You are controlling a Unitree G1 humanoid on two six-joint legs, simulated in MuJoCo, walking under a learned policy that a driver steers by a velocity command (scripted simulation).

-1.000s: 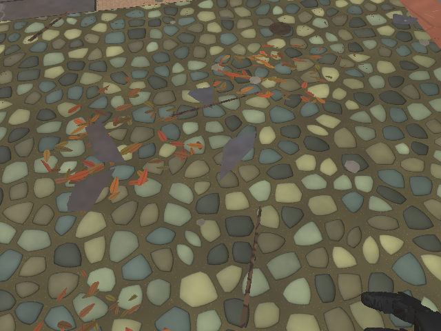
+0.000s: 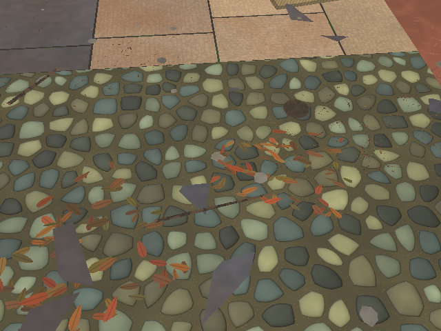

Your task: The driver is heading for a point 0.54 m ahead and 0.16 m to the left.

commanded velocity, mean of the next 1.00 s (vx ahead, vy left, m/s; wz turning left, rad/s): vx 0.12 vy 0.00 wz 0.44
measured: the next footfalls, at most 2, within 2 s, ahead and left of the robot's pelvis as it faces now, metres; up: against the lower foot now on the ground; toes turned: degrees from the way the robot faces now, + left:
left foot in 0.06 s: +0.12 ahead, +0.11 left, +0.00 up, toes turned +4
right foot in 0.52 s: +0.14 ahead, -0.11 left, +0.00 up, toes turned +23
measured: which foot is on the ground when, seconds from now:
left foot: up 0.00-0.04, down 0.06-0.52, up 0.54-0.92, down 0.94-1.00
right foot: down 0.00-0.06, up 0.08-0.50, down 0.52-0.92, up 0.94-1.00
